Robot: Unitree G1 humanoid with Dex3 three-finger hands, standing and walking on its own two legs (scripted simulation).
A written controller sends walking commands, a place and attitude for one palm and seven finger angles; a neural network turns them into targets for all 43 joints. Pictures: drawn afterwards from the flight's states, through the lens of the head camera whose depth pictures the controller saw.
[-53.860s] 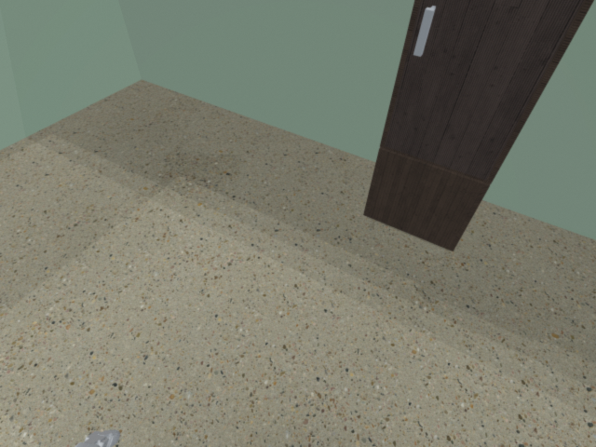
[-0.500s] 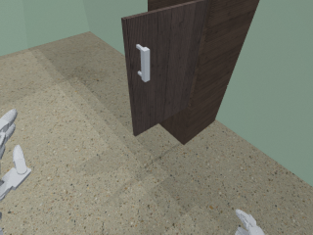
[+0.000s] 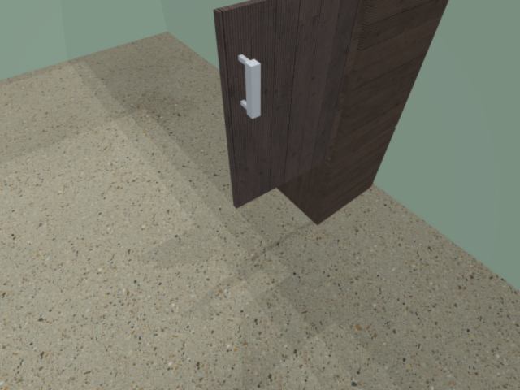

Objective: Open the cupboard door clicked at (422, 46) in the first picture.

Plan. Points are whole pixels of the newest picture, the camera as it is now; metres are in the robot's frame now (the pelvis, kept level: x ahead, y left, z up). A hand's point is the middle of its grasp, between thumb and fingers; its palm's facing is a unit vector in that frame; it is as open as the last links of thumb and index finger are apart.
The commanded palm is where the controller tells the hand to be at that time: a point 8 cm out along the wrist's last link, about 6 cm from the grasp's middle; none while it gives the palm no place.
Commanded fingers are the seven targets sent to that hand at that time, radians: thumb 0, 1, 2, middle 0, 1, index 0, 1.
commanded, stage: let the arm hang, fingers relaxed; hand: left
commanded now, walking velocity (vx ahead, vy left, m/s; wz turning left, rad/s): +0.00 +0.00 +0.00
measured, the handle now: (248, 86) +0.69 +0.06 +0.09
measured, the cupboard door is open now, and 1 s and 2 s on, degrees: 87 87 87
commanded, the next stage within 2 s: look to check the result in 0.58 s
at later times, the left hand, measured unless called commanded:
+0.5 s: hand out of the picture +0.08 +0.24 -0.15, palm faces -0.02 -0.95 -0.32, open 7.4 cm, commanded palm none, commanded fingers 0.00 0.90 0.90 -0.20 -0.30 -0.20 -0.30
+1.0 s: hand out of the picture +0.12 +0.25 -0.14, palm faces -0.04 -0.93 -0.35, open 7.4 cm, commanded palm none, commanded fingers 0.00 0.90 0.90 -0.20 -0.30 -0.20 -0.30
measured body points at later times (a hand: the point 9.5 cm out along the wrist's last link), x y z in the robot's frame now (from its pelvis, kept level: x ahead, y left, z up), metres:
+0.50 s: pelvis +0.01 +0.01 +0.01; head +0.02 -0.01 +0.46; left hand +0.08 +0.29 -0.13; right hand +0.06 -0.27 -0.15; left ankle +0.04 +0.13 -0.74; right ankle +0.02 -0.12 -0.74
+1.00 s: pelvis +0.03 +0.00 +0.01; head +0.05 -0.01 +0.46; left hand +0.12 +0.30 -0.12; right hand +0.10 -0.29 -0.13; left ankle +0.04 +0.13 -0.74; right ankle +0.02 -0.12 -0.74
